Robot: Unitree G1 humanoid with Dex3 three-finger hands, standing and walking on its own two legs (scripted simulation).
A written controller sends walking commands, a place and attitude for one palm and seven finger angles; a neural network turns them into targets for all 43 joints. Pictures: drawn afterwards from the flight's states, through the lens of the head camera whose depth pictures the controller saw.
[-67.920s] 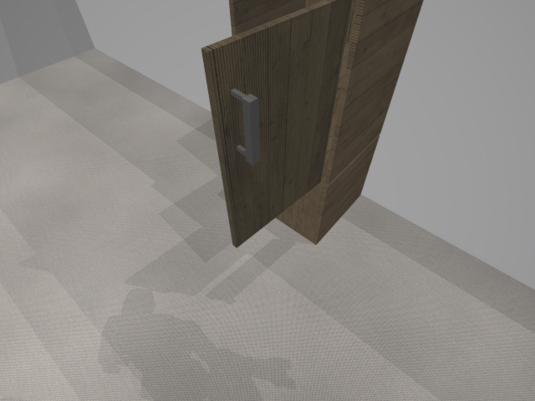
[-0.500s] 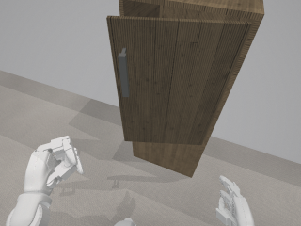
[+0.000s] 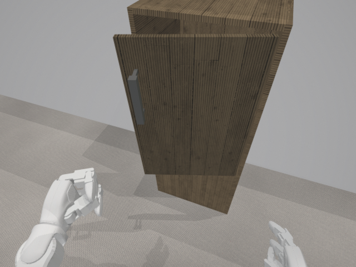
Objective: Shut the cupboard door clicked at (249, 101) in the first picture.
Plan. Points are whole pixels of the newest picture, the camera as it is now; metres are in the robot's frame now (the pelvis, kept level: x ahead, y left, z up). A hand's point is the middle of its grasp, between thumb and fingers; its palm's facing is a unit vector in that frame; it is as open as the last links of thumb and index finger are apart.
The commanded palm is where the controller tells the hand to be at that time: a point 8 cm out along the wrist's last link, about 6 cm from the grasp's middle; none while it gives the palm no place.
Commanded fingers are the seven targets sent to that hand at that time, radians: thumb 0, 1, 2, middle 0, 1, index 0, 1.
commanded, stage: raise the hand and make a fist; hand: left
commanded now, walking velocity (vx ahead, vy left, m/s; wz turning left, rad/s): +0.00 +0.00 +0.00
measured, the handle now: (138, 97) +0.53 +0.16 +0.11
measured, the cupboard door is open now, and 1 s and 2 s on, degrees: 19 19 19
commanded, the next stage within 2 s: bring the fist close to the handle in 0.14 s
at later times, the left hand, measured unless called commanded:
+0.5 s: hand (108, 172) +0.27 +0.17 +0.12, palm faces +0.04 -1.00 -0.04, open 3.1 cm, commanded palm +0.25 +0.21 +0.11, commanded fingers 0.00 0.90 0.90 -1.30 -1.50 -1.30 -1.50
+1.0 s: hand (135, 143) +0.36 +0.13 +0.10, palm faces +0.00 -1.00 +0.00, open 3.1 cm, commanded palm +0.34 +0.19 +0.11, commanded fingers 0.00 0.90 0.90 -1.30 -1.50 -1.30 -1.50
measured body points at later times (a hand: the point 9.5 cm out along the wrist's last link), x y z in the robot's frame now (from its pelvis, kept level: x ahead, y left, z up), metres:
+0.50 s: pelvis +0.01 -0.01 +0.00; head +0.01 -0.03 +0.45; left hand +0.26 +0.22 +0.12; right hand +0.19 -0.24 -0.08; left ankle +0.07 +0.12 -0.71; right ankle -0.03 -0.11 -0.71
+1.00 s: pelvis +0.01 -0.01 +0.00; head +0.03 -0.02 +0.45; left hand +0.36 +0.19 +0.11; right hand +0.16 -0.25 -0.10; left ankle +0.07 +0.12 -0.71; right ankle -0.03 -0.11 -0.71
